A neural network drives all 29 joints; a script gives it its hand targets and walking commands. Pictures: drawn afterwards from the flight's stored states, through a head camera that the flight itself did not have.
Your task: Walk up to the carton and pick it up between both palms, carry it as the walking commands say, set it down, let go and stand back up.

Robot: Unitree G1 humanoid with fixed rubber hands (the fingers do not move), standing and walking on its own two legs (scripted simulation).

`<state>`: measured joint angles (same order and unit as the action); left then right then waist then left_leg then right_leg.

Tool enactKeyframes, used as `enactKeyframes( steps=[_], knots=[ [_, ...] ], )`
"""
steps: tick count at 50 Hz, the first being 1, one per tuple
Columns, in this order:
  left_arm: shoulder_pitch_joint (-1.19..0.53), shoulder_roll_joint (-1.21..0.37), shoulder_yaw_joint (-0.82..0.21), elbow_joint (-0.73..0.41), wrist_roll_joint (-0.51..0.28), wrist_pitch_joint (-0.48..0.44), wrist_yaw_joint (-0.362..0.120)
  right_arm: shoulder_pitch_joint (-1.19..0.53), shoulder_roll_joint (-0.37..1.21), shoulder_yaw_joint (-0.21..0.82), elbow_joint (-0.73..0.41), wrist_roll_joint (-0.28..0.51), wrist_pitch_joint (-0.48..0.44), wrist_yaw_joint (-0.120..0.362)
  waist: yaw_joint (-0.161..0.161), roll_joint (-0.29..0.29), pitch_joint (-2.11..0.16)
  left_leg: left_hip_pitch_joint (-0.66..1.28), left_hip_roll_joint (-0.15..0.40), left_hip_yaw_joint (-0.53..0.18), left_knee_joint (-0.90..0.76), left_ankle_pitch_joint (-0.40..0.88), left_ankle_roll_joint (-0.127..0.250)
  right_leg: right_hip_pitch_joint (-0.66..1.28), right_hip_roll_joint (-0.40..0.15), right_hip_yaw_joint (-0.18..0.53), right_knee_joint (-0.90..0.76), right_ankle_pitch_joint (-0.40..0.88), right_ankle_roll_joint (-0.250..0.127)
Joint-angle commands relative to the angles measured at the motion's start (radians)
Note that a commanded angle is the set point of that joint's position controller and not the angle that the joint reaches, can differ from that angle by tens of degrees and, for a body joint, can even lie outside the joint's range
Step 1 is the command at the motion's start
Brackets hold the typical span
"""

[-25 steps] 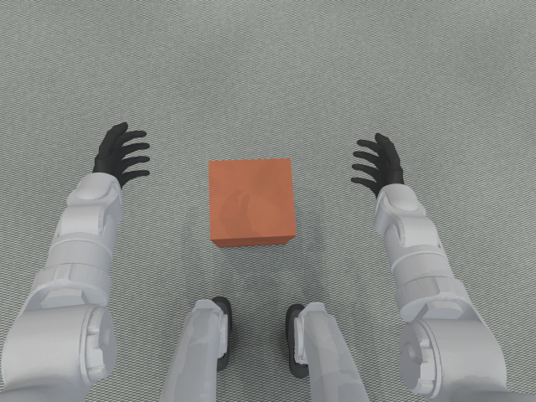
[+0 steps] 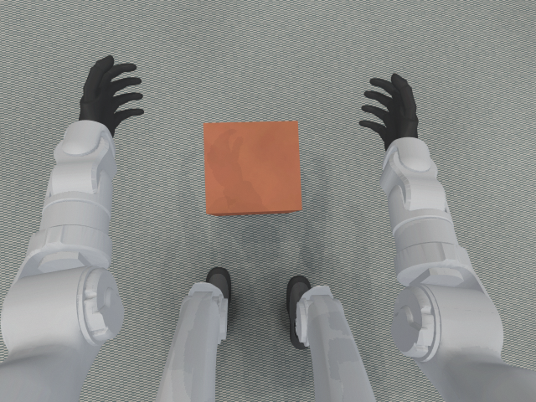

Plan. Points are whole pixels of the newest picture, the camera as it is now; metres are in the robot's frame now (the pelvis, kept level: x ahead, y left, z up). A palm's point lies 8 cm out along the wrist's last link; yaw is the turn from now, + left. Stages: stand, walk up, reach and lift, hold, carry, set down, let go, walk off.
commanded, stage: reach and lift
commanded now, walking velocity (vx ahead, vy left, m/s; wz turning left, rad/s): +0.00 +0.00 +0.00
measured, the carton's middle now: (251, 174) +0.48 +0.03 -0.51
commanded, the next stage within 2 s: none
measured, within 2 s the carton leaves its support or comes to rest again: neither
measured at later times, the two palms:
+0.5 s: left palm (139, 147) +0.48 +0.23 -0.27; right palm (357, 156) +0.48 -0.17 -0.27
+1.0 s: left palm (166, 163) +0.48 +0.22 -0.42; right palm (333, 170) +0.48 -0.16 -0.42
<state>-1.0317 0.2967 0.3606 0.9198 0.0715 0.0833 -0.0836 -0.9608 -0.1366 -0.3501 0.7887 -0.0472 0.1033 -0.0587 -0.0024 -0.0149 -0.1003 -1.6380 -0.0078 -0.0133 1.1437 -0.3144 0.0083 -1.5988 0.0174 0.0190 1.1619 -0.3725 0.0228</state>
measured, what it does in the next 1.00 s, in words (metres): lowers itself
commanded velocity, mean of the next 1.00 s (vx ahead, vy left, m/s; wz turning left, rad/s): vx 0.00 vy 0.00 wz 0.00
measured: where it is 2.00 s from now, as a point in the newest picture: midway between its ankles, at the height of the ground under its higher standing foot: (258, 321)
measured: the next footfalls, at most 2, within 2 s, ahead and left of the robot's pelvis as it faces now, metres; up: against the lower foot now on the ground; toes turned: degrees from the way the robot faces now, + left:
none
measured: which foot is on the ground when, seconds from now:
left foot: down 0.00-1.00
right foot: down 0.00-1.00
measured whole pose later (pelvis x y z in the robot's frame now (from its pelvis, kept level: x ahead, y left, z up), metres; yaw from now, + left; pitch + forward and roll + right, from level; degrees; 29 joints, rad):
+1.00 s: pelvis -0.04 +0.00 -0.25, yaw -2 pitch +42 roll -2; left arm -1.35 0.42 0.13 1.11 -0.17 0.04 0.05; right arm -1.29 -0.28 -0.14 1.01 0.19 0.05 -0.15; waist 0.01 -0.03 0.24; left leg -2.30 -0.01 -0.02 2.09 -0.52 0.00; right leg -2.25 0.06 0.01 2.11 -0.59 0.05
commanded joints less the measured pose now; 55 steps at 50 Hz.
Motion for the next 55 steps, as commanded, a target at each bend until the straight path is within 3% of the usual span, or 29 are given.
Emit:
enactKeyframes(
  steps=[1,11,16,30,43,55],
  knots=[
    [-0.229,0.128,0.010,-0.070,-0.008,-0.016,0.003,-0.209,-0.071,0.007,-0.073,0.000,-0.013,-0.010,0.022,0.031,-0.840,0.490,-0.051,0.024,0.039,0.268,-0.017,0.298,0.056,-0.048,0.020,0.219,0.025],
    [-0.291,0.179,-0.055,-0.070,-0.089,-0.013,0.044,-0.263,-0.128,0.060,-0.085,0.060,-0.011,-0.057,0.025,0.038,-1.018,0.396,-0.059,0.041,0.291,0.294,-0.025,0.161,0.071,-0.064,0.251,0.215,0.035],
    [-0.343,0.208,-0.089,-0.092,-0.131,0.002,0.063,-0.321,-0.160,0.092,-0.107,0.106,0.005,-0.070,0.032,0.037,-1.049,0.339,-0.054,0.046,0.376,0.232,-0.024,0.090,0.069,-0.073,0.342,0.156,0.035],
    [-0.454,0.224,-0.163,-0.015,-0.190,0.000,0.105,-0.437,-0.223,0.121,0.016,0.177,-0.006,-0.073,0.028,0.060,-0.943,0.218,-0.022,0.028,0.573,0.097,-0.033,-0.155,0.048,-0.101,0.568,0.014,0.030],
    [-0.533,0.242,-0.209,0.067,-0.232,-0.042,0.135,-0.516,-0.250,0.172,0.097,0.224,-0.052,-0.086,0.027,0.064,-0.875,0.145,0.002,0.010,0.749,0.116,-0.027,-0.203,0.038,-0.089,0.745,0.025,0.028],
    [-0.581,0.271,-0.241,0.168,-0.274,-0.089,0.132,-0.584,-0.241,0.243,0.182,0.262,-0.093,-0.088,0.042,0.038,-0.748,0.002,0.016,0.005,0.875,0.113,-0.024,-0.215,0.032,-0.057,0.862,0.045,0.029]
  ],
)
